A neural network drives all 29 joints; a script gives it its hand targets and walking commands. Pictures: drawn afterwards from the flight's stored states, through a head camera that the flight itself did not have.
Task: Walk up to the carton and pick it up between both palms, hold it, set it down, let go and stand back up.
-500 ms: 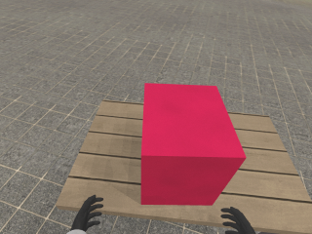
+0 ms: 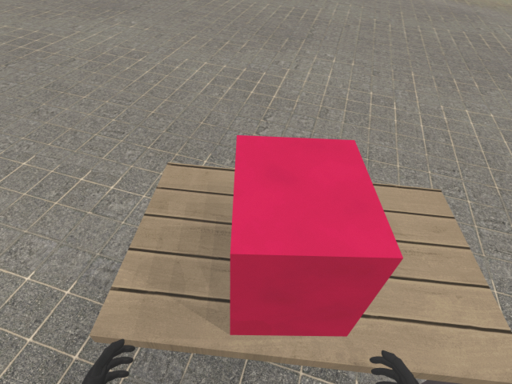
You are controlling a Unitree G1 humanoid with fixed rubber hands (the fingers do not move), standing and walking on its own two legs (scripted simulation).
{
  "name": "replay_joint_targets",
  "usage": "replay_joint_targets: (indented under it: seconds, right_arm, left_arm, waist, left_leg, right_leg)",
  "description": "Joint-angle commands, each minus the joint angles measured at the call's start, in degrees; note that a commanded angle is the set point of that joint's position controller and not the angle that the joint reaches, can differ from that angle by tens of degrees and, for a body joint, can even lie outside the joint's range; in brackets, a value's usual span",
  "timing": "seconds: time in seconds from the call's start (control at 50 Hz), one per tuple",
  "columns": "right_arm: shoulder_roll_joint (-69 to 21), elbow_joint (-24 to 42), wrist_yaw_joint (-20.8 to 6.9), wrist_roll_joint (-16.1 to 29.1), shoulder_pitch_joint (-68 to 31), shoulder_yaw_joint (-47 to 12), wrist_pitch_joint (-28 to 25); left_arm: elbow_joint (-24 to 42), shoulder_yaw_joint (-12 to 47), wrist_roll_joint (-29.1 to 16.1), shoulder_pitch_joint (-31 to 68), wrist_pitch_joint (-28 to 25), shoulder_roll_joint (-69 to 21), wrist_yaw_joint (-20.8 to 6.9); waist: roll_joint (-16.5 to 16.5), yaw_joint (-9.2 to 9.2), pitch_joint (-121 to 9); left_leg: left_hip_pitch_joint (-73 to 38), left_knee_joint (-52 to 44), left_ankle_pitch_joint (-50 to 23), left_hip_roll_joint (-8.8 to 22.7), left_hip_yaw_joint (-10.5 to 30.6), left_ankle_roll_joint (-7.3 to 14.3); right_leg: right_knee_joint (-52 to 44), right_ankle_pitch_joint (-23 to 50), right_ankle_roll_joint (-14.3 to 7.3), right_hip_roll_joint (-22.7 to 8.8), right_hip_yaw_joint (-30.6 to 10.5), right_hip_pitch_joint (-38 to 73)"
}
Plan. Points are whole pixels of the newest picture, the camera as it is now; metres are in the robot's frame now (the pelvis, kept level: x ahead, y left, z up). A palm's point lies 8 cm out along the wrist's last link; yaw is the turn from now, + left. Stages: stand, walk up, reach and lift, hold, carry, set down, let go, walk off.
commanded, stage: stand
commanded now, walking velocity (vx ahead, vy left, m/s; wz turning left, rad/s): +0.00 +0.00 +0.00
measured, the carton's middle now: (292, 237) +0.43 -0.03 -0.04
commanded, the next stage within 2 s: none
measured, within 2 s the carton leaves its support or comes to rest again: neither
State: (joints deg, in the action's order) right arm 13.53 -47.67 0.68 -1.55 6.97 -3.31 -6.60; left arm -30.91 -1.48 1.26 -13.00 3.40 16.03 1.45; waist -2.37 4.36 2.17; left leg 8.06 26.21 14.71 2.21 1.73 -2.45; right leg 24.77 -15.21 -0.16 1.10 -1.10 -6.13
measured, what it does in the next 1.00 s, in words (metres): stands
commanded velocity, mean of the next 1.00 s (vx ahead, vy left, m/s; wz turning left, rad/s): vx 0.00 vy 0.00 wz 0.00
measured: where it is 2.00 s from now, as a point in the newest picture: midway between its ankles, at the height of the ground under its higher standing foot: outside the picture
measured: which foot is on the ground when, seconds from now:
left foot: down 0.00-1.00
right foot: down 0.00-1.00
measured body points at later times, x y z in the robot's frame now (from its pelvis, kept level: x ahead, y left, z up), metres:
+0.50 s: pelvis -0.01 +0.00 +0.00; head -0.02 +0.01 +0.45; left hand +0.05 +0.30 -0.12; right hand +0.16 -0.25 -0.10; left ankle +0.00 +0.14 -0.74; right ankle -0.02 -0.12 -0.74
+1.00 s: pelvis -0.01 +0.00 +0.00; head -0.03 +0.00 +0.45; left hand +0.03 +0.31 -0.13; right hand +0.14 -0.26 -0.11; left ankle +0.00 +0.14 -0.74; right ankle -0.02 -0.12 -0.74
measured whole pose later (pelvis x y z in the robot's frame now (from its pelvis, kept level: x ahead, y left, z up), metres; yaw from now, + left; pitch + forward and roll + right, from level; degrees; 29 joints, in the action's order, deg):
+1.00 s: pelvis -0.01 +0.00 +0.00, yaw +0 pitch -5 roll -1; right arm 18.3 -52.8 0.2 -1.1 7.0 -3.3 -1.2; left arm -56.5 0.0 0.8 -12.9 -0.2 20.5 0.5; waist 0.5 4.4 1.9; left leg 8.1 26.2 13.6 2.2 1.7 -2.3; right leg 24.7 -14.0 -0.2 1.1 -1.1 -6.1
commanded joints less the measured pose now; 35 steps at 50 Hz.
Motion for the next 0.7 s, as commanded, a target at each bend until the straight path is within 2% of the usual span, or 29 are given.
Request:
replay_joint_targets:
  seconds: [0.0,0.02,0.04,0.06,0.08,0.1,0.14,0.18,0.2,0.22,0.24,0.26,0.28,0.3,0.32,0.34,0.4,0.42,0.44,0.48,0.5,0.52,0.54,0.56,0.58,0.6,0.64,0.66,0.68]
  right_arm:
    - [14.26,7.69,0.43,0.11,-0.93,6.02,2.99]
    - [15.70,6.77,0.30,-0.22,-0.03,6.04,3.37]
    - [15.04,6.69,0.00,-0.06,-0.36,6.22,3.44]
    - [15.94,6.09,0.08,-0.15,-0.79,6.06,3.53]
    - [16.35,5.39,0.04,-0.09,0.41,5.68,4.01]
    - [16.44,5.43,-0.04,-0.04,-0.70,5.80,4.06]
    - [15.42,4.67,0.04,0.06,-0.26,5.05,4.28]
    - [15.81,4.71,-0.15,0.25,-1.54,5.47,4.60]
    - [17.99,4.44,-0.16,0.00,-1.14,5.57,4.36]
    - [16.36,4.61,-0.34,0.13,0.09,5.18,4.38]
    - [17.78,3.27,-0.10,-0.11,0.42,5.53,4.62]
    - [18.48,3.55,-0.38,0.12,-0.40,5.73,4.69]
    - [16.66,3.44,-0.36,0.24,-1.21,5.39,4.69]
    - [16.46,3.18,-0.19,0.50,0.24,4.97,5.02]
    - [18.31,2.67,-0.18,0.68,0.27,5.80,4.89]
    - [18.03,2.76,0.09,0.04,-0.96,5.46,4.94]
    - [18.43,2.03,0.08,0.39,-0.94,5.68,5.32]
    - [18.41,1.67,-0.08,0.44,-0.71,5.34,5.34]
    - [17.40,1.83,-0.17,0.51,-1.73,4.94,5.21]
    - [18.10,1.86,-0.14,0.70,-0.96,5.41,4.65]
    - [18.60,1.21,0.07,0.38,-1.23,5.48,4.78]
    - [18.14,0.74,-0.20,0.39,-0.17,5.36,5.12]
    - [17.77,0.29,-0.18,0.48,-0.83,5.34,5.22]
    - [18.90,0.03,-0.17,0.69,-0.53,5.22,4.89]
    - [18.14,0.23,-0.27,0.34,-1.31,5.41,5.07]
    - [18.25,-0.13,0.10,0.28,-0.99,5.13,5.28]
    - [17.64,-0.23,-0.17,0.51,-1.46,4.78,5.23]
    - [18.55,-0.63,0.09,0.70,-0.72,5.01,4.82]
    - [17.81,-0.96,0.04,0.72,-1.24,4.83,5.02]
  left_arm:
    - [-3.71,-2.86,0.67,2.68,-4.82,11.41,-0.28]
    - [-4.99,-3.01,0.26,2.67,-4.90,11.69,-0.62]
    - [-6.09,-2.61,0.64,2.73,-5.15,12.29,-0.48]
    - [-7.38,-2.76,0.42,2.69,-5.19,12.40,-0.74]
    - [-8.65,-2.66,0.44,2.62,-5.44,12.69,-0.87]
    - [-9.24,-2.80,0.14,2.97,-5.29,12.46,-1.14]
    - [-11.73,-2.34,0.41,3.12,-5.56,13.10,-1.04]
    - [-13.85,-2.28,0.17,3.60,-5.68,14.50,-0.95]
    - [-14.91,-1.94,-0.13,2.69,-5.85,14.18,-1.24]
    - [-15.27,-2.17,-0.16,2.88,-5.66,14.91,-1.09]
    - [-15.94,-1.93,0.03,3.18,-5.73,13.92,-1.01]
    - [-16.49,-1.86,0.01,3.10,-5.71,15.05,-0.83]
    - [-17.50,-1.86,-0.22,1.72,-5.55,15.36,-1.12]
    - [-17.99,-1.56,0.15,3.06,-5.63,15.01,-1.10]
    - [-18.01,-1.34,-0.17,3.24,-5.92,15.25,-1.24]
    - [-18.76,-1.75,-0.12,3.83,-5.68,15.92,-1.22]
    - [-20.35,-1.33,-0.27,3.05,-5.51,16.18,-1.11]
    - [-20.81,-1.24,-0.21,3.56,-5.72,16.43,-0.97]
    - [-20.90,-0.97,-0.54,3.68,-5.49,15.03,-1.15]
    - [-21.36,-0.89,-0.30,4.36,-5.70,15.30,-1.01]
    - [-21.95,-1.13,-0.59,4.09,-6.01,15.26,-1.24]
    - [-22.00,-0.99,-0.26,4.58,-5.81,16.60,-0.94]
    - [-22.19,-0.91,-0.51,4.77,-5.84,16.29,-0.81]
    - [-22.63,-0.57,-0.96,3.28,-5.83,16.04,-1.27]
    - [-23.00,-1.14,-0.61,4.08,-5.78,16.39,-1.22]
    - [-22.94,-0.65,-0.56,3.15,-5.59,15.81,-1.55]
    - [-23.63,-0.60,-0.72,4.31,-5.56,16.77,-1.17]
    - [-23.44,-0.52,-0.64,3.55,-5.52,15.96,-1.33]
    - [-23.53,-0.86,-0.44,4.61,-5.65,17.34,-1.30]
  waist:
    - [0.73,-3.85,-3.74]
    - [1.43,-3.28,-4.19]
    - [3.12,-4.37,-3.31]
    - [4.30,-3.29,-3.29]
    - [3.75,-4.33,-1.81]
    - [5.01,-3.55,-3.34]
    - [2.67,-4.03,-4.02]
    - [3.42,-4.76,-3.66]
    - [5.30,-3.90,-5.09]
    - [2.97,-4.22,-4.63]
    - [4.72,-3.16,-2.72]
    - [4.84,-3.59,-1.98]
    - [3.68,-3.13,-3.90]
    - [3.68,-4.33,-3.12]
    - [2.59,-4.06,-3.53]
    - [3.81,-3.41,-2.62]
    - [4.40,-3.41,-2.55]
    - [2.26,-3.49,-2.35]
    - [3.23,-2.91,-3.07]
    - [3.80,-4.54,-1.68]
    - [5.03,-3.51,-2.82]
    - [2.06,-3.97,-2.36]
    - [1.30,-4.02,-1.57]
    - [5.52,-3.52,-2.79]
    - [3.59,-3.45,-2.40]
    - [6.04,-3.64,-2.28]
    - [3.12,-3.69,-2.11]
    - [4.74,-3.29,-2.41]
    - [3.20,-4.34,-0.87]
  left_leg:
    - [3.04,-0.77,-12.13,2.44,2.80,4.83]
    - [1.77,-0.59,-10.70,2.36,2.70,5.08]
    - [0.02,-0.63,-9.56,2.65,2.81,4.47]
    - [1.02,-0.60,-10.21,2.95,3.27,5.22]
    - [1.20,-1.35,-10.75,2.60,3.14,4.60]
    - [1.42,-0.40,-11.18,2.72,2.71,4.85]
    - [-0.14,-0.75,-10.10,3.59,2.99,4.80]
    - [-0.34,-1.00,-11.24,3.83,3.57,5.38]
    - [-0.79,-1.61,-12.66,3.37,3.39,5.24]
    - [-1.60,-1.69,-14.72,3.37,4.41,5.07]
    - [1.64,-1.82,-14.10,3.68,4.55,5.51]
    - [0.67,-1.85,-14.04,3.44,3.78,5.14]
    - [0.01,-1.66,-13.19,3.67,3.50,5.04]
    - [-0.92,-1.59,-13.29,3.85,2.78,4.67]
    - [-0.52,-2.02,-12.29,3.19,3.27,4.65]
    - [-0.11,-2.05,-12.92,3.41,3.55,5.38]
    - [-0.85,-2.84,-11.49,2.94,3.53,4.67]
    - [-0.62,-2.89,-11.61,3.69,4.17,4.92]
    - [-0.03,-2.02,-11.30,3.67,3.35,5.10]
    - [-0.77,-3.31,-12.25,3.66,3.17,4.50]
    - [-1.20,-3.28,-13.55,3.61,4.24,4.78]
    - [-0.93,-2.72,-14.49,3.78,3.87,5.03]
    - [-1.02,-3.09,-13.77,3.74,4.05,5.14]
    - [-0.02,-3.09,-13.26,3.76,3.80,5.21]
    - [-0.38,-3.65,-11.63,3.35,3.80,4.95]
    - [-1.36,-3.68,-12.35,3.29,3.27,4.72]
    - [-1.59,-3.65,-12.33,3.78,3.53,4.70]
    - [-0.47,-4.21,-11.50,3.88,3.97,4.72]
    - [-1.23,-4.40,-12.88,3.92,4.15,4.59]
  right_leg:
    - [-2.28,8.54,-0.10,-6.65,-1.97,-2.01]
    - [-3.82,5.44,-0.55,-6.42,-3.30,-3.73]
    - [-4.07,4.85,-0.79,-6.22,-3.40,-5.29]
    - [-4.64,4.27,-1.09,-6.66,-3.45,-4.79]
    - [-4.58,4.83,-0.90,-6.49,-3.99,-5.34]
    - [-4.68,6.60,-0.95,-6.57,-4.18,-3.85]
    - [-4.98,8.14,-1.17,-7.00,-4.61,-3.57]
    - [-4.96,9.05,-1.26,-7.29,-5.24,-3.54]
    - [-4.59,11.49,-0.99,-7.10,-4.43,-1.72]
    - [-3.88,10.44,-1.33,-6.67,-4.18,-3.08]
    - [-4.79,10.98,-1.40,-6.82,-4.25,-1.21]
    - [-4.26,11.84,-1.21,-7.08,-3.85,-2.90]
    - [-4.64,10.87,-1.20,-6.96,-4.46,-1.82]
    - [-5.18,10.55,-1.15,-7.32,-5.20,-3.55]
    - [-4.55,11.65,-1.10,-6.76,-4.02,-3.01]
    - [-4.52,10.31,-1.20,-6.91,-4.18,-3.33]
    - [-5.68,8.64,-1.08,-6.64,-4.28,-3.12]
    - [-5.73,6.70,-1.31,-7.14,-4.38,-4.29]
    - [-5.88,8.69,-1.35,-7.31,-5.27,-3.34]
    - [-5.37,12.78,-1.83,-8.00,-5.10,-3.57]
    - [-4.82,11.29,-1.75,-7.13,-4.86,-3.08]
    - [-5.21,11.45,-1.41,-7.12,-4.31,-2.65]
    - [-5.35,12.11,-0.95,-6.70,-3.73,-3.08]
    - [-5.76,11.88,-1.38,-7.23,-5.19,-1.71]
    - [-5.65,10.33,-1.51,-7.25,-4.70,-1.88]
    - [-5.52,12.13,-1.42,-7.07,-4.98,-2.42]
    - [-5.51,10.34,-1.66,-7.35,-5.24,-3.76]
    - [-5.65,11.50,-1.86,-7.35,-5.03,-2.18]
    - [-5.01,10.51,-1.55,-6.99,-4.81,-3.95]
